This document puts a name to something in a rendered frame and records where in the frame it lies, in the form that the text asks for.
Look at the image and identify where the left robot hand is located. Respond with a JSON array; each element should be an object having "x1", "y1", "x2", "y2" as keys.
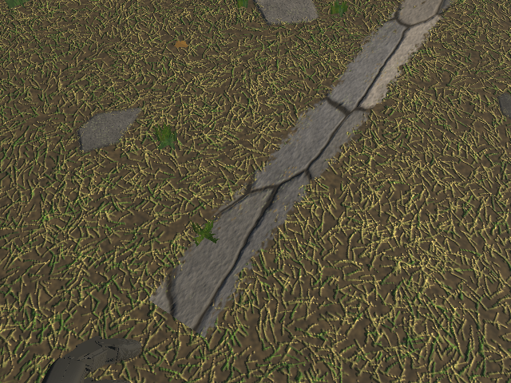
[{"x1": 42, "y1": 336, "x2": 141, "y2": 383}]

